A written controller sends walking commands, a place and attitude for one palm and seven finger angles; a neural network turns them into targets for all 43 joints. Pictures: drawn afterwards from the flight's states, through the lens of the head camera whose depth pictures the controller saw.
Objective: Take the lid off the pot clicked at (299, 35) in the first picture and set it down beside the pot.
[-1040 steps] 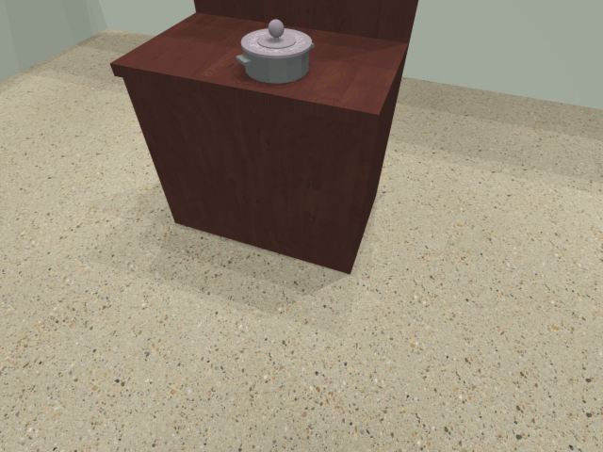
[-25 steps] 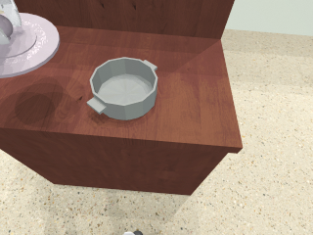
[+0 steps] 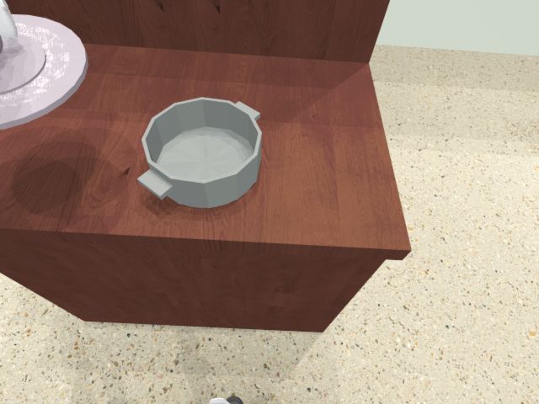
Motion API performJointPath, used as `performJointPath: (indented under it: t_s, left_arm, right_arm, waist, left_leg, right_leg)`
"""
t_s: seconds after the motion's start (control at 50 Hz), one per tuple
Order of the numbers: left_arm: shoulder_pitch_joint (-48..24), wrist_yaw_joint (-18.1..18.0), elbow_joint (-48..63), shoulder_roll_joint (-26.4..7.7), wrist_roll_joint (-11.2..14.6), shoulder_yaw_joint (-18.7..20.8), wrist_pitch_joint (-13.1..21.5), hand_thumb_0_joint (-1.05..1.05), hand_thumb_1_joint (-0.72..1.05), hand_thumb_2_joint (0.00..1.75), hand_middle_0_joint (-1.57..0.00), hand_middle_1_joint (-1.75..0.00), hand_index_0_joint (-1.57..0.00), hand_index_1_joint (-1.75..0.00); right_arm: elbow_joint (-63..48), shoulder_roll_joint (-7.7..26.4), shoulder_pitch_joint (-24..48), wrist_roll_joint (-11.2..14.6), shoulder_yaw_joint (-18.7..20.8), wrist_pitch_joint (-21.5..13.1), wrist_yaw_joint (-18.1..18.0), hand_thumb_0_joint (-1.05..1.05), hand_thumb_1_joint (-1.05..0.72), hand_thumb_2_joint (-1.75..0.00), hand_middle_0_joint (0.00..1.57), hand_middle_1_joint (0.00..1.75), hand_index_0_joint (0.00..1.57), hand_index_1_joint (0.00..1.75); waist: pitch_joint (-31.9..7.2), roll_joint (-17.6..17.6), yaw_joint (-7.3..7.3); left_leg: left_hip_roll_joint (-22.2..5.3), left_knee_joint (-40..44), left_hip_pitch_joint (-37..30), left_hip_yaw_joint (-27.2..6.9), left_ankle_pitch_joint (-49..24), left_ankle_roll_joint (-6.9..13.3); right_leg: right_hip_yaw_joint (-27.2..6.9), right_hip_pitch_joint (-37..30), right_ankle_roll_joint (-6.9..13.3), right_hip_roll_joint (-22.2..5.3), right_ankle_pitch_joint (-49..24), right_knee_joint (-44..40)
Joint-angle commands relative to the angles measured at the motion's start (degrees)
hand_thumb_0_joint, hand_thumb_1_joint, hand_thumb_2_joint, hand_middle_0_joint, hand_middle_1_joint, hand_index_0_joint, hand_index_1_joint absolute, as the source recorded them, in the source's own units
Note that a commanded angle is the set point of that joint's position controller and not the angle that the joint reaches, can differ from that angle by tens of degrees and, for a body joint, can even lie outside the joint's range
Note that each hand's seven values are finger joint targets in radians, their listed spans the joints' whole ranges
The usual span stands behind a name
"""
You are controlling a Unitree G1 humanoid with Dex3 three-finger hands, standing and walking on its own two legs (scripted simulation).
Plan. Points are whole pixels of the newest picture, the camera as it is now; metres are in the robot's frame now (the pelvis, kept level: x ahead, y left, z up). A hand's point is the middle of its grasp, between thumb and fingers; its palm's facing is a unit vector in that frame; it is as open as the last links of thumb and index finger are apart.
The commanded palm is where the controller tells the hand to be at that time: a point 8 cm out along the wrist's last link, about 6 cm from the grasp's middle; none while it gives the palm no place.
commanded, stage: move the lid sideways beside the pot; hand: left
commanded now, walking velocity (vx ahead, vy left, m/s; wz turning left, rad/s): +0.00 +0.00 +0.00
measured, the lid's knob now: out of the picture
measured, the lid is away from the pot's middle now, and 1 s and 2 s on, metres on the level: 0.24 0.22 0.23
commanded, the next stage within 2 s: lower the lid onto the table in 0.26 s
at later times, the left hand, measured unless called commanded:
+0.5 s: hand out of the picture +0.49 +0.31 +0.25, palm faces -0.30 -0.17 -0.94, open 7.2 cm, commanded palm +0.54 +0.31 +0.33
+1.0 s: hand out of the picture +0.50 +0.29 +0.22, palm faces -0.34 -0.18 -0.93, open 7.2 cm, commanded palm +0.55 +0.30 +0.29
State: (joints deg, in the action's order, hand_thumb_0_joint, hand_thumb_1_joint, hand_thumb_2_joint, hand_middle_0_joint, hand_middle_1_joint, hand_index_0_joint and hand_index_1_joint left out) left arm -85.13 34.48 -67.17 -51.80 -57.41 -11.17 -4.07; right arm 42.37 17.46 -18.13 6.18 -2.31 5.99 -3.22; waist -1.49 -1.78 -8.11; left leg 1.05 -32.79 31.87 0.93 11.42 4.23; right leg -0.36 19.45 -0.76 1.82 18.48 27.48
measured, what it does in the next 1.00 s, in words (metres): stands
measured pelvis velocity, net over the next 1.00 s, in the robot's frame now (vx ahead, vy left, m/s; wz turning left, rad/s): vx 0.00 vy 0.01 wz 0.00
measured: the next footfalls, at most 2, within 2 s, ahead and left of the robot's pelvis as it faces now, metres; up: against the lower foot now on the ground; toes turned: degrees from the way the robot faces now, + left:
none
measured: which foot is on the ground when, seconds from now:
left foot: down 0.00-1.00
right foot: down 0.00-1.00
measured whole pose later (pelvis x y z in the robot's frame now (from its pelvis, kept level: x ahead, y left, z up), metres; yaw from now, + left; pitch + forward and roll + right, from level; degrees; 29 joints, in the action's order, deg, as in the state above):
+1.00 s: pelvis +0.00 +0.01 +0.00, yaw +0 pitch +12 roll -3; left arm -85.4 31.7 -74.1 -47.8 -57.4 -11.9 -5.2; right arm 44.3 17.6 -20.0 5.7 -1.8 4.0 -3.5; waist -3.5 -1.9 -9.0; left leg 1.1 -34.5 34.9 1.1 12.0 4.5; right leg -0.4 22.5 -1.1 1.7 19.1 29.4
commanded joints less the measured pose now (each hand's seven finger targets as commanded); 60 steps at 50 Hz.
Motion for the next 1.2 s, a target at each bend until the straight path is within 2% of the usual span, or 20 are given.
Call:
performJointPath:
  t_s: [0.0, 0.08, 0.12, 0.18, 0.24, 0.28, 0.3, 0.4, 0.5, 0.58, 0.6, 0.68, 0.76, 0.82, 0.9, 0.96, 0.98, 1.04, 1.1, 1.18]
  left_arm:
    - [-30.60, -2.90, 11.10, -11.80, -0.02, 2.45, -0.46, 0.00, 0.81, 0.65, -0.91, -1.07, -0.90, -1.08]
    - [-33.48, -2.74, 14.58, -8.98, 0.43, 0.27, -0.48, 0.00, 0.81, 0.65, -0.91, -1.07, -0.90, -1.08]
    - [-35.86, -3.03, 16.05, -10.76, -0.39, 1.32, -0.77, 0.00, 0.81, 0.65, -0.91, -1.07, -0.90, -1.08]
    - [-31.60, -2.58, 12.43, -9.37, 0.40, 0.89, -0.32, 0.00, 0.81, 0.65, -0.91, -1.07, -0.90, -1.08]
    - [-32.32, -3.04, 11.10, -12.81, -0.19, 3.04, -0.63, 0.00, 0.81, 0.65, -0.91, -1.07, -0.90, -1.08]
    - [-32.55, -2.54, 12.25, -8.14, 0.83, -0.27, -0.29, 0.00, 0.81, 0.65, -0.91, -1.07, -0.90, -1.08]
    - [-33.12, -3.04, 12.26, -10.94, -0.08, 1.85, -0.58, 0.00, 0.81, 0.65, -0.91, -1.07, -0.90, -1.08]
    - [-34.42, -3.17, 10.44, -12.48, -0.66, 2.38, -1.44, 0.00, 0.81, 0.65, -0.91, -1.07, -0.90, -1.08]
    - [-35.79, -3.53, 11.22, -10.41, -0.96, 1.50, -2.08, 0.00, 0.81, 0.65, -0.91, -1.07, -0.90, -1.08]
    - [-31.04, -3.34, 6.74, -4.85, 0.29, -1.26, -2.33, 0.00, 0.81, 0.65, -0.91, -1.07, -0.90, -1.08]
    - [-33.72, -3.80, 9.04, -7.27, -0.41, 0.11, -2.40, 0.00, 0.81, 0.65, -0.91, -1.07, -0.90, -1.08]
    - [-33.51, -4.15, 8.96, -5.66, 0.19, -0.63, -1.96, 0.00, 0.81, 0.65, -0.91, -1.07, -0.90, -1.08]
    - [-34.09, -4.99, 7.62, -7.88, -0.66, 0.55, -2.00, 0.00, 0.81, 0.65, -0.91, -1.07, -0.90, -1.08]
    - [-35.69, -5.32, 9.82, -7.99, -0.66, 0.95, -1.64, 0.00, 0.81, 0.65, -0.91, -1.07, -0.90, -1.08]
    - [-33.04, -5.62, 7.71, -9.11, -0.76, 2.16, -1.14, 0.00, 0.81, 0.65, -0.91, -1.07, -0.90, -1.08]
    - [-29.55, -5.72, 3.03, -6.52, -0.39, 0.46, -1.39, 0.00, 0.81, 0.65, -0.91, -1.07, -0.90, -1.08]
    - [-28.38, -5.53, 3.55, -5.30, 0.32, -0.03, -0.76, 0.00, 0.81, 0.65, -0.91, -1.07, -0.90, -1.08]
    - [-34.10, -6.46, 8.36, -10.11, -1.11, 2.68, -0.75, 0.00, 0.81, 0.65, -0.91, -1.07, -0.90, -1.08]
    - [-34.46, -6.36, 9.65, -8.79, -0.89, 1.80, -0.46, 0.00, 0.81, 0.65, -0.91, -1.07, -0.90, -1.08]
    - [-29.43, -6.06, 5.88, -9.44, -0.22, 2.38, 0.07, 0.00, 0.81, 0.65, -0.91, -1.07, -0.90, -1.08]
  right_arm:
    - [-2.85, 11.03, -5.13, 0.05, 3.61, -1.06, -0.59, 0.00, -0.90, -0.90, 0.20, 0.30, 0.20, 0.30]
    - [-2.69, 10.96, -5.52, -0.06, 3.81, -1.69, -0.85, 0.00, -0.90, -0.90, 0.20, 0.30, 0.20, 0.30]
    - [-2.52, 10.96, -5.55, -0.25, 4.00, -1.64, -0.77, 0.00, -0.90, -0.90, 0.20, 0.30, 0.20, 0.30]
    - [-2.46, 10.69, -6.54, 0.00, 3.80, -2.19, -1.08, 0.00, -0.90, -0.90, 0.20, 0.30, 0.20, 0.30]
    - [-2.15, 11.08, -5.87, -0.05, 3.72, -1.63, -0.88, 0.00, -0.90, -0.90, 0.20, 0.30, 0.20, 0.30]
    - [-2.33, 10.93, -5.68, 0.17, 3.71, -1.83, -0.88, 0.00, -0.90, -0.90, 0.20, 0.30, 0.20, 0.30]
    - [-2.16, 11.19, -5.42, -0.17, 3.81, -1.62, -0.73, 0.00, -0.90, -0.90, 0.20, 0.30, 0.20, 0.30]
    - [-2.11, 11.38, -5.54, 0.07, 3.60, -1.88, -0.69, 0.00, -0.90, -0.90, 0.20, 0.30, 0.20, 0.30]
    - [-2.05, 11.34, -6.68, -0.29, 4.21, -2.41, -0.59, 0.00, -0.90, -0.90, 0.20, 0.30, 0.20, 0.30]
    - [-1.50, 11.01, -7.42, -0.18, 4.05, -3.04, -0.55, 0.00, -0.90, -0.90, 0.20, 0.30, 0.20, 0.30]
    - [-1.10, 11.57, -6.77, -0.35, 4.21, -2.56, -0.39, 0.00, -0.90, -0.90, 0.20, 0.30, 0.20, 0.30]
    - [-1.21, 11.19, -7.53, -0.33, 4.16, -3.12, -0.75, 0.00, -0.90, -0.90, 0.20, 0.30, 0.20, 0.30]
    - [-0.88, 11.25, -7.60, -0.44, 4.17, -3.14, -0.95, 0.00, -0.90, -0.90, 0.20, 0.30, 0.20, 0.30]
    - [-0.80, 11.36, -7.76, -0.65, 4.41, -3.35, -1.09, 0.00, -0.90, -0.90, 0.20, 0.30, 0.20, 0.30]
    - [-0.82, 11.37, -8.09, -0.62, 4.31, -3.09, -1.06, 0.00, -0.90, -0.90, 0.20, 0.30, 0.20, 0.30]
    - [-0.80, 11.41, -8.04, -0.37, 4.11, -2.61, -0.95, 0.00, -0.90, -0.90, 0.20, 0.30, 0.20, 0.30]
    - [-0.94, 11.34, -8.19, -0.31, 3.94, -2.86, -1.13, 0.00, -0.90, -0.90, 0.20, 0.30, 0.20, 0.30]
    - [-0.81, 11.54, -8.85, -0.75, 4.44, -2.51, -1.09, 0.00, -0.90, -0.90, 0.20, 0.30, 0.20, 0.30]
    - [-0.81, 11.38, -9.29, -0.59, 4.74, -2.69, -1.30, 0.00, -0.90, -0.90, 0.20, 0.30, 0.20, 0.30]
    - [-0.72, 11.15, -9.67, -0.28, 4.26, -2.68, -1.53, 0.00, -0.90, -0.90, 0.20, 0.30, 0.20, 0.30]
  waist:
    - [-25.20, -6.19, -0.02]
    - [-27.08, -10.01, -0.25]
    - [-29.17, -10.53, -0.26]
    - [-27.10, -7.67, -0.45]
    - [-25.95, -5.53, -0.31]
    - [-25.15, -8.48, -0.34]
    - [-25.81, -8.26, 0.02]
    - [-25.99, -7.48, -0.14]
    - [-29.09, -8.47, -0.23]
    - [-24.49, -7.71, -0.73]
    - [-26.02, -7.42, -0.50]
    - [-26.65, -7.49, -0.71]
    - [-26.45, -7.68, -1.00]
    - [-28.55, -8.94, -0.79]
    - [-27.52, -8.06, -0.57]
    - [-23.49, -6.27, -1.10]
    - [-23.99, -6.02, -0.85]
    - [-28.83, -7.57, -0.79]
    - [-31.44, -9.40, -1.11]
    - [-28.99, -6.77, -1.20]
  left_leg:
    - [-1.05, 0.09, -31.95, -2.45, -17.60, 0.96]
    - [-1.18, 0.00, -35.44, -2.68, -20.37, 1.02]
    - [-0.79, -0.35, -36.60, -3.20, -20.86, 1.21]
    - [-0.97, -0.13, -34.83, -3.05, -21.19, 0.97]
    - [-0.78, 0.22, -31.80, -2.73, -16.54, 1.11]
    - [-1.13, 0.49, -33.15, -2.60, -18.84, 0.81]
    - [-1.20, 0.34, -33.78, -3.04, -17.81, 0.77]
    - [-1.06, 0.87, -32.29, -2.97, -15.45, 0.63]
    - [-1.28, -0.11, -36.04, -3.88, -19.35, 0.59]
    - [-1.54, 0.44, -34.32, -3.95, -16.90, 0.38]
    - [-1.57, 0.60, -34.08, -4.44, -15.56, 0.23]
    - [-1.40, 0.20, -34.25, -4.24, -16.86, 0.30]
    - [-0.95, 0.30, -32.42, -4.20, -11.29, 0.48]
    - [-1.14, -0.37, -34.66, -4.42, -15.05, 0.45]
    - [-1.38, -0.88, -33.39, -4.50, -16.49, -0.01]
    - [-1.26, -0.49, -29.33, -3.98, -11.71, 0.07]
    - [-1.46, -0.53, -29.84, -3.72, -13.80, 0.07]
    - [-1.26, -1.71, -32.24, -4.15, -15.82, 0.31]
    - [-1.54, -2.85, -35.13, -4.27, -20.67, 0.07]
    - [-1.21, -3.08, -30.90, -2.95, -19.59, 0.43]
  right_leg:
    - [3.75, 9.00, 1.80, 2.67, -15.46, -3.23]
    - [4.00, 10.15, 2.36, 2.61, -16.01, -3.16]
    - [3.83, 9.92, 2.18, 3.03, -16.14, -2.76]
    - [4.30, 9.70, 2.16, 2.82, -16.31, -3.01]
    - [3.89, 8.91, 1.85, 2.63, -15.09, -3.02]
    - [4.29, 10.17, 2.27, 2.47, -15.06, -3.17]
    - [4.03, 10.55, 2.02, 2.75, -13.83, -3.18]
    - [3.79, 9.32, 2.05, 2.63, -13.99, -2.78]
    - [3.96, 11.24, 1.90, 2.99, -14.14, -2.46]
    - [4.68, 13.92, 2.31, 2.67, -11.67, -3.00]
    - [4.33, 13.49, 2.07, 2.87, -11.05, -2.92]
    - [4.42, 13.31, 2.44, 2.74, -11.93, -2.64]
    - [3.76, 13.40, 2.16, 2.74, -9.65, -2.88]
    - [3.71, 13.64, 2.25, 2.82, -11.51, -2.21]
    - [3.73, 14.16, 2.12, 2.87, -11.51, -1.90]
    - [3.81, 15.64, 2.06, 2.64, -9.50, -1.89]
    - [4.00, 15.27, 2.29, 2.53, -10.58, -1.66]
    - [3.37, 13.95, 2.13, 2.93, -12.26, -1.17]
    - [3.09, 14.72, 1.76, 3.21, -13.85, -0.96]
    - [3.37, 13.20, 1.88, 2.98, -15.60, -0.27]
